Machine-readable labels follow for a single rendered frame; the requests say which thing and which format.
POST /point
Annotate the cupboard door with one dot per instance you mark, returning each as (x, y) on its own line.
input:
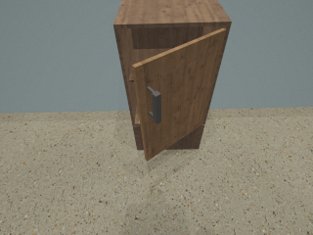
(184, 77)

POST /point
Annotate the handle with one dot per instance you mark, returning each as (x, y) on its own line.
(156, 100)

